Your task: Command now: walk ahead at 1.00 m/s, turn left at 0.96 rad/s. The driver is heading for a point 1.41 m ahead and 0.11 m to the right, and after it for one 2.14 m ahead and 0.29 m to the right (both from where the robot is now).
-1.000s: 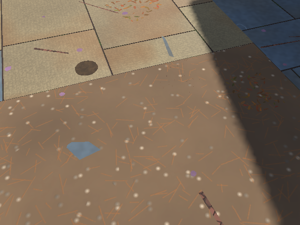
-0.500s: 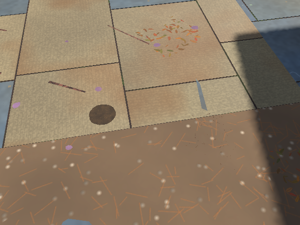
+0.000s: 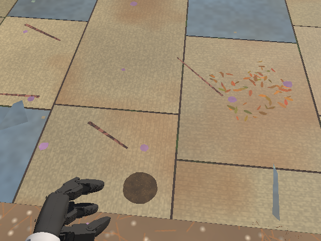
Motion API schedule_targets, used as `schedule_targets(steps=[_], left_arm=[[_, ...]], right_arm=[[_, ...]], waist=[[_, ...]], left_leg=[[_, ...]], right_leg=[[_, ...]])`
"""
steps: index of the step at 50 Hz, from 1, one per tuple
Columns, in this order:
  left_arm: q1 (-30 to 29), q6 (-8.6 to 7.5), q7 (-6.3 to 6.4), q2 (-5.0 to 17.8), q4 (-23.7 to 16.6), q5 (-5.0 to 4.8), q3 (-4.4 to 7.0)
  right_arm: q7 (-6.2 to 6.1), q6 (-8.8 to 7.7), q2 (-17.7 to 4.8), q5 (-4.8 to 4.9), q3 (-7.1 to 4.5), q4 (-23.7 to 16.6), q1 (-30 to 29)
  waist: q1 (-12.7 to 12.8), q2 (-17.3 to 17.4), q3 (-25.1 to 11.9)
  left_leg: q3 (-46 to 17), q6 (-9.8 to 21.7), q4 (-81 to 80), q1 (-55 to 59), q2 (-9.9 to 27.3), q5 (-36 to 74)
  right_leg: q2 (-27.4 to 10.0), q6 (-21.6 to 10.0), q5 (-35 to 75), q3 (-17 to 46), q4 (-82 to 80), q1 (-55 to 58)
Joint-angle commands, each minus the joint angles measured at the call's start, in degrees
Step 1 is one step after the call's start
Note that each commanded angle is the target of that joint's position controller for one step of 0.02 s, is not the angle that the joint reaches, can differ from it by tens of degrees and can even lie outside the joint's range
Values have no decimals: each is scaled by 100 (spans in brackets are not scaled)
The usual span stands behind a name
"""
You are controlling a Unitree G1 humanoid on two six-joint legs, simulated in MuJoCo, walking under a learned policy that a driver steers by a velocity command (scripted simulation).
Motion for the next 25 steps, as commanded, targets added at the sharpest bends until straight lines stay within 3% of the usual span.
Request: schedule_targets(steps=[1,2,3,4,5,6,7,8,10,12,14,16,19,21,22,23,24,25], left_arm=[[843,-108,138,1030,-87,-61,403],[2007,-139,219,1279,186,-66,538],[3347,-158,346,1693,424,68,724],[3233,-150,337,2046,415,346,788],[2628,-85,286,1840,391,210,858],[2108,-65,247,1190,332,145,734],[2003,-60,194,886,456,127,667],[2140,-82,171,778,630,147,636],[2480,-197,109,551,1031,80,566],[2602,-313,33,584,1219,-20,574],[2607,-365,7,737,1299,-33,599],[2598,-383,-10,844,1361,-56,613],[2999,-374,-18,1085,1577,-95,631],[3253,-327,19,1309,1747,-90,650],[3338,-282,70,1468,1813,-80,669],[3309,-207,128,1613,1853,-63,689],[3165,-130,169,1649,1829,-97,685],[3277,-116,148,1257,1691,-90,590]], right_arm=[[-31,-80,-1232,-58,-310,-401,-352],[-4,-111,-1358,-71,-333,-489,-727],[-2,-187,-833,-78,-189,-671,-953],[-33,-174,152,167,73,-953,-315],[-57,-95,-264,49,135,-986,-367],[-33,-15,-554,-112,79,-902,-883],[53,17,-549,-204,82,-927,-1130],[140,52,-450,-253,106,-983,-1331],[257,148,-119,-298,222,-1155,-1430],[294,205,-42,-310,299,-1338,-1684],[323,195,-157,-314,342,-1606,-2207],[395,162,-221,-285,405,-1800,-2697],[482,101,-116,-239,501,-1900,-3205],[395,82,-219,-280,482,-1839,-3163],[327,74,-319,-329,442,-1752,-2866],[246,72,-491,-350,355,-1514,-2057],[150,68,-667,-345,244,-1113,-845],[29,71,-1100,-451,83,-871,-13]], waist=[[864,245,-787],[1600,201,-1325],[2121,-278,-2040],[1433,-1913,-2567],[1267,-1966,-2323],[1265,-1070,-1331],[1194,-475,-807],[1148,-334,-548],[946,-545,-206],[836,-546,6],[799,-508,266],[798,-411,463],[950,-307,643],[854,-474,401],[653,-704,64],[218,-875,-450],[-382,-822,-1031],[-541,-405,-1663]], left_leg=[[-824,31,1190,-1020,906,5087],[-699,-90,2474,-1487,743,4893],[-303,-122,4258,-2367,487,3285],[328,-274,5869,-4115,-25,-971],[642,-193,6338,-4844,426,-319],[807,-212,6191,-4955,780,332],[888,-262,5882,-4779,947,636],[857,-301,5675,-4621,1062,652],[745,-360,5395,-4542,1171,582],[668,-410,5088,-4839,1163,717],[744,-477,4409,-4982,1142,1219],[1159,-490,3240,-4473,1114,1881],[1846,-279,2194,-3435,984,2304],[2157,-92,1868,-3081,696,1904],[2236,3,1816,-2638,505,1534],[2186,112,1791,-1765,348,1153],[2032,245,1366,-397,352,1232],[850,338,1443,1217,1400,95]], right_leg=[[675,-153,-516,-354,-384,2862],[491,-235,-851,-299,-351,4132],[-526,-399,-2571,600,-252,5524],[-2293,-837,-4041,3579,-1208,6631],[-2207,-1160,-5214,4844,-1894,6070],[-1784,-1100,-4989,3728,-1920,5134],[-1456,-1033,-3856,2748,-1857,4405],[-1201,-950,-2981,2070,-1883,3939],[-953,-915,-2224,1382,-2065,3389],[-963,-979,-1679,971,-2342,3257],[-899,-1022,-1070,384,-2667,3047],[-667,-912,-526,-352,-3019,2720],[-724,-913,787,-839,-3487,2713],[-772,-883,3413,-1118,-2814,3583],[-862,-837,4767,-1200,-2097,3920],[-932,-800,5540,-1258,-940,3981],[-820,-739,5347,-1325,595,3551],[-529,-734,2858,-1141,2619,2199]])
